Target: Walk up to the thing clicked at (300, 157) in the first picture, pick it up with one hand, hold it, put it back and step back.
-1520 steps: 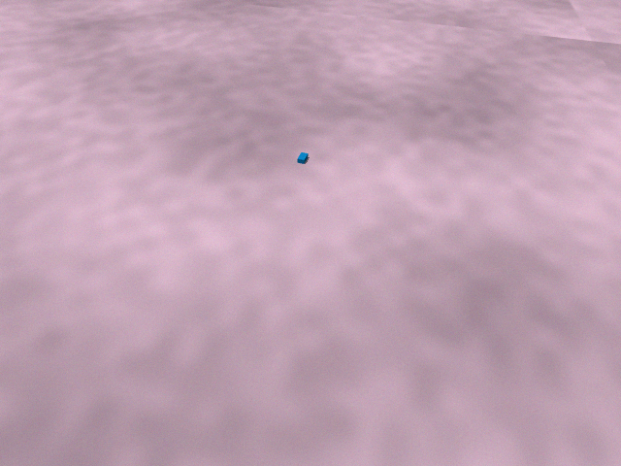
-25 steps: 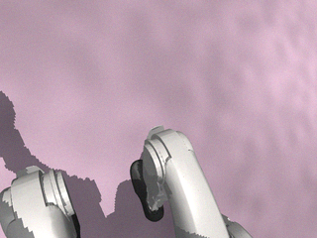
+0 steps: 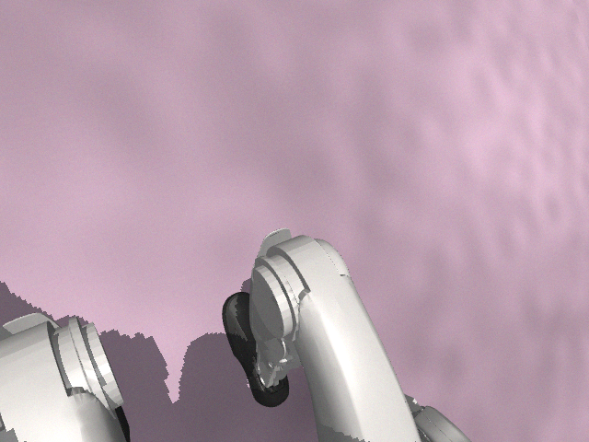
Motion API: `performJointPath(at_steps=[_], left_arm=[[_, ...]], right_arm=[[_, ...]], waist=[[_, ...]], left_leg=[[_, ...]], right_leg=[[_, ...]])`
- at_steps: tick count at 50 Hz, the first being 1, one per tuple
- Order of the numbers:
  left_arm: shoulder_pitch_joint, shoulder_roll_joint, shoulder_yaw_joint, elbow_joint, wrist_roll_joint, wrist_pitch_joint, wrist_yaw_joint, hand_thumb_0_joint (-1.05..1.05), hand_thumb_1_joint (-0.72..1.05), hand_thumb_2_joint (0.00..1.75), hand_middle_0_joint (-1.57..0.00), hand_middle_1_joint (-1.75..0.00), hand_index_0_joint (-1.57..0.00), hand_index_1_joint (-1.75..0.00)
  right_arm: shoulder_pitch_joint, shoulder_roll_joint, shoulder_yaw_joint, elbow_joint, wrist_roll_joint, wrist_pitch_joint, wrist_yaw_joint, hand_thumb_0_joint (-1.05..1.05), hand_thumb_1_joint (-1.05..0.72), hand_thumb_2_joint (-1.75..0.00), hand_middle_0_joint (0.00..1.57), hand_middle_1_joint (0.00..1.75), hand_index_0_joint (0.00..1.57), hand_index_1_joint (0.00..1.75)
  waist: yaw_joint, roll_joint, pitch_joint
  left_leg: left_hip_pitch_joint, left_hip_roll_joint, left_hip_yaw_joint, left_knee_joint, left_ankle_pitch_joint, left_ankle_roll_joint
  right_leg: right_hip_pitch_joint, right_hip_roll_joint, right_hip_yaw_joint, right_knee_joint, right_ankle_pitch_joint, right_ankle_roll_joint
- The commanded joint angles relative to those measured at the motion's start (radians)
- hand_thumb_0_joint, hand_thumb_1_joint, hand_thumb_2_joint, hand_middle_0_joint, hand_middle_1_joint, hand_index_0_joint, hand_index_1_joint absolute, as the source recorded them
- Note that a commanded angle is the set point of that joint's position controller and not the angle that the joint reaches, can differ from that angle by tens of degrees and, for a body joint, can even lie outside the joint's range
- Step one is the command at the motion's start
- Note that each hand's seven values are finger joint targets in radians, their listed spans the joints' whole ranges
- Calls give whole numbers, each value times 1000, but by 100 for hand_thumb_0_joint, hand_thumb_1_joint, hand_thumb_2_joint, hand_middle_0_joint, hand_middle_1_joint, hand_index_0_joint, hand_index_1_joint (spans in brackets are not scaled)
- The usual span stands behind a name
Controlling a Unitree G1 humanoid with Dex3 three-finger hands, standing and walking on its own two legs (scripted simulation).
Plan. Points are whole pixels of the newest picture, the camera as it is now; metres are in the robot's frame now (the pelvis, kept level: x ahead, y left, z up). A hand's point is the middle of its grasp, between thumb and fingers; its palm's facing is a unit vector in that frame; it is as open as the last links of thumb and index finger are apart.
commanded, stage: rest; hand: left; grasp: from above
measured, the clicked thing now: out of the picture +0.47 +0.31 -0.29
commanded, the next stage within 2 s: open in 0.26 s
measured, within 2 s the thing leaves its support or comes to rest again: neither
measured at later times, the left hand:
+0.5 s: hand out of the picture +0.46 +0.30 -0.25, palm faces -0.47 -0.14 -0.87, open 6.7 cm
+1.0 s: hand out of the picture +0.46 +0.31 -0.26, palm faces -0.47 -0.12 -0.88, open 10.1 cm
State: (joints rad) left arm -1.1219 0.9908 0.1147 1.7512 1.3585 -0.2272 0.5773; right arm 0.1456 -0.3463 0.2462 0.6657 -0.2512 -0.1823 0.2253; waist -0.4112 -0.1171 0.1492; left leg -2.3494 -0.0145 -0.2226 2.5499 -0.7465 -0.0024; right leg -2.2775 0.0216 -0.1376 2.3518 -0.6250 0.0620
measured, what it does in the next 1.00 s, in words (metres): stands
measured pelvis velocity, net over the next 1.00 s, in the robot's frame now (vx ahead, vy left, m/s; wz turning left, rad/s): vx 0.00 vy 0.00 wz -0.03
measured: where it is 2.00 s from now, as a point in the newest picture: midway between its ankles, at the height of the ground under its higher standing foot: (194, 413)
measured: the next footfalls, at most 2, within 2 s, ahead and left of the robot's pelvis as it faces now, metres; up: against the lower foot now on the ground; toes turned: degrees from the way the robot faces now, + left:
none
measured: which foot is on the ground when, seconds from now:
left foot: down 0.00-1.00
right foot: down 0.00-1.00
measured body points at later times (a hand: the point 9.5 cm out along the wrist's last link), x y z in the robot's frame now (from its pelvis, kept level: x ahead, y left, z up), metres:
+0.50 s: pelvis +0.00 +0.00 +0.00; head +0.29 +0.12 +0.32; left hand +0.48 +0.31 -0.20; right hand +0.03 -0.25 -0.05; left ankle +0.06 +0.12 -0.27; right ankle +0.12 -0.13 -0.27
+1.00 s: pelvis +0.00 +0.00 +0.00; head +0.29 +0.12 +0.32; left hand +0.48 +0.31 -0.21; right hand +0.03 -0.25 -0.04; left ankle +0.06 +0.12 -0.27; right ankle +0.12 -0.12 -0.27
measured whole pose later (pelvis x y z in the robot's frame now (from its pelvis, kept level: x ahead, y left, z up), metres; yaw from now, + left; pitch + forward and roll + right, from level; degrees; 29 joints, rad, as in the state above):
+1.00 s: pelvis +0.00 +0.00 +0.00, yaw -2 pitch +29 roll -15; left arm -1.14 1.05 0.09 1.76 1.32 -0.20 0.59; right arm 0.13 -0.37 0.31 0.61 -0.25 -0.23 0.25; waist -0.43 -0.14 0.19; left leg -2.34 -0.01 -0.25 2.54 -0.75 0.00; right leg -2.25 0.03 -0.16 2.32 -0.61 0.07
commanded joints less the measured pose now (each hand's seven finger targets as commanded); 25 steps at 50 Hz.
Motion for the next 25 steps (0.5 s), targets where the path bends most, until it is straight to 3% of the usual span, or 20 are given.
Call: performJointPath(at_steps=[1, 2, 3, 5, 8, 13, 18, 21, 25], left_arm=[[-289, 214, 3, -113, -7, -3, 61, 0, 90, 7, -121, -9, -125, -5], [-284, 224, 11, -123, 2, -2, 66, 0, 90, 7, -122, -8, -125, -5], [-281, 248, 25, -123, 1, 0, 74, 0, 90, 6, -121, -9, -124, -5], [-283, 224, 15, -104, 0, 8, 79, 0, 92, 10, -123, -9, -126, -6], [-279, 254, 36, -87, -2, 20, 92, 0, 90, 6, -122, -7, -125, -4], [-279, 230, 10, -60, -20, 30, 82, 0, 86, 6, -118, -10, -122, -7], [-265, 258, 12, -46, -38, 29, 64, 0, 87, 7, -120, -9, -123, -6], [-255, 272, 21, -64, -45, 21, 65, 0, 63, 11, -96, -15, -99, -12], [-271, 263, 0, -69, -40, 15, 56, 0, 38, 23, -83, -26, -85, -24]], right_arm=[[195, -328, -87, 20, 2, -12, 1, 0, -90, -90, 20, 30, 20, 30], [199, -339, -87, 18, 1, -13, 5, 0, -90, -90, 20, 30, 20, 30], [201, -332, -80, 21, 4, -14, 7, 0, -90, -90, 20, 30, 20, 30], [199, -342, -80, 13, -3, -22, 14, 0, -90, -90, 20, 30, 20, 30], [191, -349, -73, 6, -2, -26, 18, 0, -90, -90, 20, 30, 20, 30], [192, -349, -64, 0, 1, -41, 25, 0, -90, -90, 20, 30, 20, 30], [193, -346, -43, -2, 7, -46, 24, 0, -90, -90, 20, 30, 20, 30], [201, -351, -46, -6, 6, -42, 17, 0, -89, -90, 20, 30, 20, 30], [187, -356, -45, -11, 10, -41, 14, 0, -89, -90, 20, 30, 20, 30]], waist=[[-54, 560, -651], [-58, 568, -644], [-45, 579, -654], [-67, 576, -631], [-60, 567, -635], [-77, 531, -605], [-76, 487, -607], [-65, 505, -631], [-71, 532, -596]], left_leg=[[532, 34, 80, -279, 266, 3], [545, 35, 74, -283, 288, -2], [543, 34, 77, -286, 295, -2], [532, 36, 78, -276, 296, 1], [525, 36, 68, -282, 294, 0], [472, 34, 80, -268, 252, 13], [444, 35, 75, -258, 249, 20], [459, 37, 72, -271, 258, 16], [473, 40, 60, -276, 237, 7]], right_leg=[[362, 41, -127, -161, 248, -82], [350, 37, -130, -156, 259, -83], [367, 40, -128, -156, 266, -83], [361, 39, -130, -153, 270, -81], [360, 40, -133, -156, 266, -82], [384, 45, -125, -167, 249, -76], [414, 47, -126, -180, 242, -72], [435, 50, -128, -187, 247, -74], [385, 46, -136, -173, 227, -80]])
